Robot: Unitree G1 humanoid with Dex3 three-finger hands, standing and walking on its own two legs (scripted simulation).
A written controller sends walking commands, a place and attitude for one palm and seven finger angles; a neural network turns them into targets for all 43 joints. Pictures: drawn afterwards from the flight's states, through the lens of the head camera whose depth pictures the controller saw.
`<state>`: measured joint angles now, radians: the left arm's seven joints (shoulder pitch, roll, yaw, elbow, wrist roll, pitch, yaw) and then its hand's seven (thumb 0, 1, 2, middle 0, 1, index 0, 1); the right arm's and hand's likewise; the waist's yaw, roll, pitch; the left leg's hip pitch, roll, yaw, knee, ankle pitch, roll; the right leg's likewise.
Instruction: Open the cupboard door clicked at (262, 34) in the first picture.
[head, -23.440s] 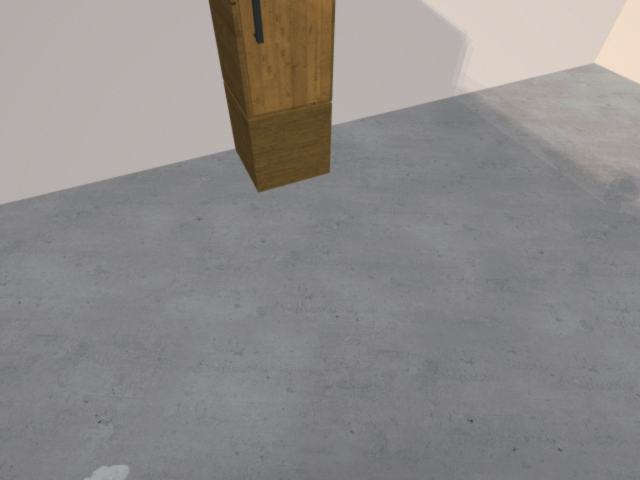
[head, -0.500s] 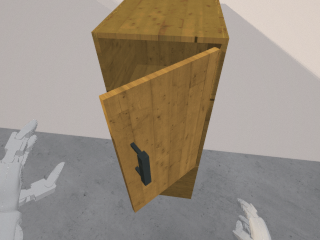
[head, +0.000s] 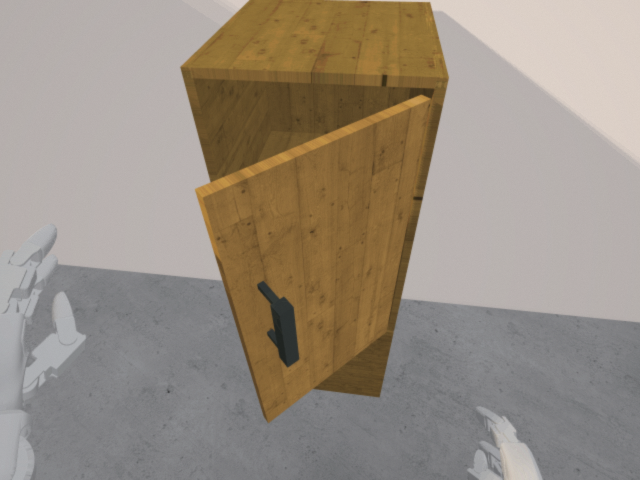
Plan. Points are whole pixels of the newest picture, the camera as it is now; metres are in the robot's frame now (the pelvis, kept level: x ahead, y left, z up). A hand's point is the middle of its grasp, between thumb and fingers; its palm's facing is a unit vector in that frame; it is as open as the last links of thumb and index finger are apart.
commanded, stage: step back with the hand held close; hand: left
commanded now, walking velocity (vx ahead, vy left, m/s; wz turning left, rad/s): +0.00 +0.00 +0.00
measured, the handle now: (277, 324) +0.32 +0.11 +0.01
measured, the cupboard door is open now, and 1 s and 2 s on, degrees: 46 46 46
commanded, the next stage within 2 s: stop stepping back and stand still in 1.34 s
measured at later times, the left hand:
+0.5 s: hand (69, 357) +0.17 +0.26 +0.15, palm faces +0.35 -0.77 -0.54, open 7.4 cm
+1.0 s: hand (25, 408) +0.12 +0.27 +0.16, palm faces +0.49 -0.74 -0.46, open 7.4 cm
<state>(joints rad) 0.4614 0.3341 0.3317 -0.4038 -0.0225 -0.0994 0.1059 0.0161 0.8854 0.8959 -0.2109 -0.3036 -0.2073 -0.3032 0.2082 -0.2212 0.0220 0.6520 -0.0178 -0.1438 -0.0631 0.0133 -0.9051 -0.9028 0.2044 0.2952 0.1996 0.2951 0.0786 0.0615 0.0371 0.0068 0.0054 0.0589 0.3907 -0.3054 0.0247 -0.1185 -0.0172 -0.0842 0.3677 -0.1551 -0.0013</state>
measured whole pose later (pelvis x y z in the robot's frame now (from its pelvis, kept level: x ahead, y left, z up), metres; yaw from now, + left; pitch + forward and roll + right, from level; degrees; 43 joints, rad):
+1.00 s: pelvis -0.09 +0.00 -0.02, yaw +0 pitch +1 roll -1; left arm 0.51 0.38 0.47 -0.51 0.01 -0.25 0.19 0.02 0.89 0.90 -0.21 -0.30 -0.21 -0.30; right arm 0.26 -0.18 0.00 0.63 -0.03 -0.11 -0.09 0.01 -0.90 -0.90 0.21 0.30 0.20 0.30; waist -0.02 -0.01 0.02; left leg -0.39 0.01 0.05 0.66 -0.27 0.03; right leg -0.36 0.05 0.01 0.62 -0.26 -0.02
